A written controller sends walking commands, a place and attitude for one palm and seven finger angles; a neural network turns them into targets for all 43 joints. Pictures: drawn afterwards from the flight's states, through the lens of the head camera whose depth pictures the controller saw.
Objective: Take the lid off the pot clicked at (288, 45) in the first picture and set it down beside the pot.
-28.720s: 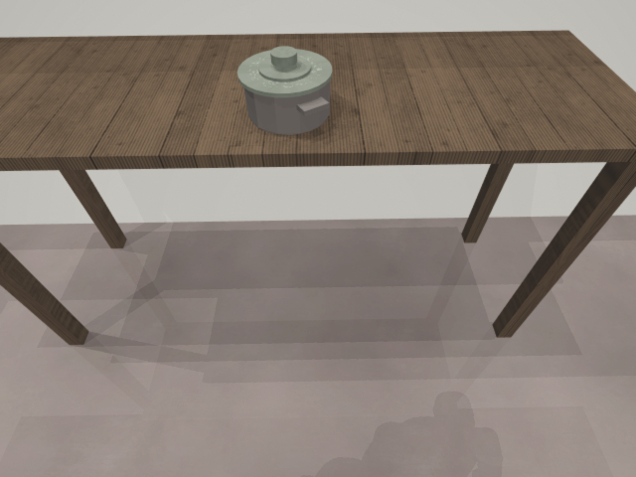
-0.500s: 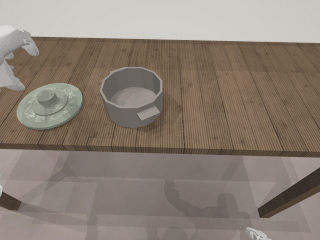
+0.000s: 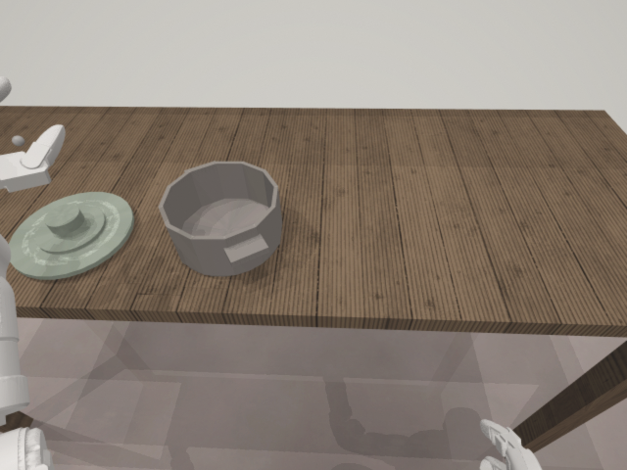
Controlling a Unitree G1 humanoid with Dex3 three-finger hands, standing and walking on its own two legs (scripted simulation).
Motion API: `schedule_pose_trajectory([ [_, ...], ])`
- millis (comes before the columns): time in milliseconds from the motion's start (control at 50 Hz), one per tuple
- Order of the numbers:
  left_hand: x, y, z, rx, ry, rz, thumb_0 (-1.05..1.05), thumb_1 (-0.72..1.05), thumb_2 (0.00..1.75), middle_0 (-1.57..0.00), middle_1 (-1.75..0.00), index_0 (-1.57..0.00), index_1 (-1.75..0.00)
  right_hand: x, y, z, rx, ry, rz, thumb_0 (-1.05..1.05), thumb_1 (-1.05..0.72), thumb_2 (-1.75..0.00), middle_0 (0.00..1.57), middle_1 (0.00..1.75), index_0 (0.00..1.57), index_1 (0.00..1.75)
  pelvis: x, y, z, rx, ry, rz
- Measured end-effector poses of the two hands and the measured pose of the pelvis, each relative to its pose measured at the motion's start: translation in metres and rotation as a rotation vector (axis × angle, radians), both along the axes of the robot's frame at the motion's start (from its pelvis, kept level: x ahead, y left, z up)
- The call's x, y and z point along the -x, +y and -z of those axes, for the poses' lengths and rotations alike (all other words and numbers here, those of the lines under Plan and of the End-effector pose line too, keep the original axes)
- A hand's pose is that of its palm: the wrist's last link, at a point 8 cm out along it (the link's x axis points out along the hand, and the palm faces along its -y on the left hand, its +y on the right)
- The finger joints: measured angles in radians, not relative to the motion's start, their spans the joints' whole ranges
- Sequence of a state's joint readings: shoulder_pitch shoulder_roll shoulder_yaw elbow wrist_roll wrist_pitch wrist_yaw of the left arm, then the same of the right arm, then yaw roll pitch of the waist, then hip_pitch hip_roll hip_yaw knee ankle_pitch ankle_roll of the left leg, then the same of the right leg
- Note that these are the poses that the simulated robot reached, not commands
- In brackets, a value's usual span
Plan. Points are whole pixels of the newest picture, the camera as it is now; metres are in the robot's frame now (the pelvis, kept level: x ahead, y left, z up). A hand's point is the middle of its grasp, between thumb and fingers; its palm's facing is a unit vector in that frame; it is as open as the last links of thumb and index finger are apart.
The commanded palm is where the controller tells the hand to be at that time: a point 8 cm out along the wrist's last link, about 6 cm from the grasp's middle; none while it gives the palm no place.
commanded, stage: draw the hand back to the body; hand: left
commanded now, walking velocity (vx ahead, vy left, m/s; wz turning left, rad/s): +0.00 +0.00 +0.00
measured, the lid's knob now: (64, 219) +0.43 +0.41 +0.08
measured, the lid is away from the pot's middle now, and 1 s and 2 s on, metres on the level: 0.24 0.24 0.24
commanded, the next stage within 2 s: step back with the hand held close in 1.30 s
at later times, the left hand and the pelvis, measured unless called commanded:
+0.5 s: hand (12, 203) +0.26 +0.27 +0.27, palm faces +0.57 -0.79 -0.23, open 7.9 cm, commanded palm +0.21 +0.30 +0.27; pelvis +0.00 -0.03 +0.00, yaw +1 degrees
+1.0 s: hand out of the picture +0.19 +0.25 +0.26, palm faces +0.48 -0.83 -0.29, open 7.4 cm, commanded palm +0.13 +0.29 +0.26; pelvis -0.01 +0.00 +0.00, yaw +0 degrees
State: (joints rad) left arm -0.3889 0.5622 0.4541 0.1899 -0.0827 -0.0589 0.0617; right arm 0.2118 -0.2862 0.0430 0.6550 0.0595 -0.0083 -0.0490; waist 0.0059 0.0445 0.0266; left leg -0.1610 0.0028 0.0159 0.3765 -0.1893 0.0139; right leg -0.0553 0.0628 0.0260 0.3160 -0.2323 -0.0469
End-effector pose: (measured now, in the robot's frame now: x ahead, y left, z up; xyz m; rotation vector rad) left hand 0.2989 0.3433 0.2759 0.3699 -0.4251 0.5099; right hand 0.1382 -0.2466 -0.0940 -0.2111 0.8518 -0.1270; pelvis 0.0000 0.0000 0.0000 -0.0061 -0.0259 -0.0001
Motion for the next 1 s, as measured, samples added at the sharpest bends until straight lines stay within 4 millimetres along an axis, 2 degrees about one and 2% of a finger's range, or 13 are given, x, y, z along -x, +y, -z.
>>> schedule_pose_trajectory([
  [160, 0.026, -0.018, 0.000, -0.013, -0.009, -0.030, 0.00, 0.32, 0.87, -0.34, -0.52, -0.35, -0.51, -0.016, -0.026, 0.003, 0.000, -0.014, 0.007, 0.01, -0.91, -0.90, 0.20, 0.30, 0.20, 0.30, -0.007, -0.022, 0.001, -0.009, -0.014, -0.005],
  [320, 0.052, -0.034, 0.006, -0.024, -0.019, -0.032, 0.00, 0.52, 0.88, -0.29, -0.44, -0.30, -0.44, -0.039, -0.029, -0.006, -0.012, -0.092, -0.020, 0.01, -0.91, -0.90, 0.20, 0.30, 0.20, 0.30, -0.003, -0.034, 0.002, -0.013, -0.030, -0.009],
  [460, 0.078, -0.042, 0.004, -0.040, -0.062, -0.027, 0.00, 0.69, 0.89, -0.25, -0.37, -0.26, -0.37, -0.047, -0.019, -0.010, -0.033, -0.136, -0.049, 0.01, -0.91, -0.90, 0.20, 0.30, 0.20, 0.30, 0.002, -0.036, 0.002, -0.011, -0.043, -0.015],
  [600, 0.096, -0.046, 0.011, -0.045, -0.057, -0.010, 0.01, 0.82, 0.90, -0.22, -0.32, -0.23, -0.32, -0.043, -0.005, -0.009, -0.045, -0.138, -0.062, 0.01, -0.91, -0.90, 0.20, 0.30, 0.20, 0.30, 0.007, -0.031, 0.001, -0.008, -0.053, -0.012],
  [840, 0.126, -0.047, 0.012, -0.090, -0.088, 0.051, 0.01, 0.88, 0.90, -0.21, -0.30, -0.21, -0.30, -0.033, 0.017, -0.011, -0.038, -0.140, -0.063, 0.01, -0.91, -0.90, 0.20, 0.30, 0.20, 0.30, 0.011, -0.011, 0.000, -0.001, -0.070, -0.007],
  [1000, 0.151, -0.049, 0.014, -0.125, -0.096, 0.101, 0.01, 0.88, 0.90, -0.21, -0.30, -0.21, -0.30, -0.034, 0.034, -0.019, -0.025, -0.168, -0.079, 0.01, -0.91, -0.90, 0.20, 0.30, 0.20, 0.30, 0.013, 0.004, 0.000, 0.006, -0.078, -0.003],
])
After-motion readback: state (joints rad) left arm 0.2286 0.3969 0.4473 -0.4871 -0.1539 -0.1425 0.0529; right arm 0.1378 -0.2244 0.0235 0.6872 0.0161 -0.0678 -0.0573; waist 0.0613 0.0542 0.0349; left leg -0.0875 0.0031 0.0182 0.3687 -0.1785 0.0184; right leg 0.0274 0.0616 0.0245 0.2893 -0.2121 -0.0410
